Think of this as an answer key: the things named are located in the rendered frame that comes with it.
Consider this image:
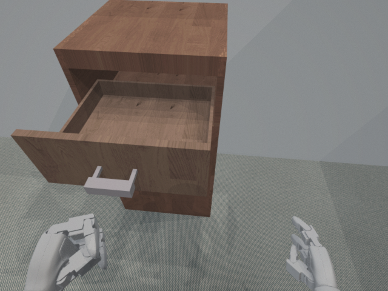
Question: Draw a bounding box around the handle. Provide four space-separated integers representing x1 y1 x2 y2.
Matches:
84 166 138 198

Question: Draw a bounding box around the robot right hand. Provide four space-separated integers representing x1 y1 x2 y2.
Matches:
286 216 338 291

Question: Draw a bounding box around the cabinet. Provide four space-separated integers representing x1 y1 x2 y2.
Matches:
53 0 228 217

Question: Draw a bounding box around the robot left hand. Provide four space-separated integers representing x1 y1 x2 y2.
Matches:
24 213 107 291

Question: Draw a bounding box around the drawer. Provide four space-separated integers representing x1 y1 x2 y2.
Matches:
11 79 215 196

